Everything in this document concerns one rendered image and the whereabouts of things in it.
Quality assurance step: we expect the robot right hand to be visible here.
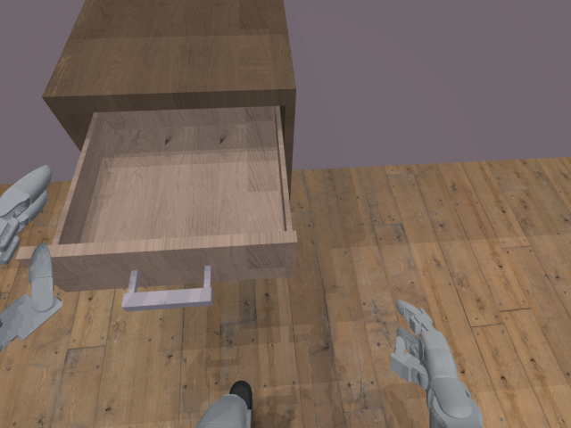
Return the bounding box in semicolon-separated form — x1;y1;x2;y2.
391;300;459;390

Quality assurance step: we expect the robot right forearm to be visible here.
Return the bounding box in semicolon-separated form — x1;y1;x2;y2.
426;377;484;428

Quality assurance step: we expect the drawer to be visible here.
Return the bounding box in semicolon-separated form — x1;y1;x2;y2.
16;106;297;292

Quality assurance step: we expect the robot left thigh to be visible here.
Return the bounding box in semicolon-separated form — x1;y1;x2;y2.
195;399;252;428

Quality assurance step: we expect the cabinet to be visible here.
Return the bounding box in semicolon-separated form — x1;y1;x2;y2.
42;0;296;202

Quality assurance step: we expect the robot left hand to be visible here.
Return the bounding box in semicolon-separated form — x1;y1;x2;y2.
0;165;62;352

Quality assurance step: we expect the handle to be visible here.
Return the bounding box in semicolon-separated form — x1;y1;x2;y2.
121;266;213;311

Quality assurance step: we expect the robot left shin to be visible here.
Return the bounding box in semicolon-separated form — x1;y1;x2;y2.
221;394;246;406

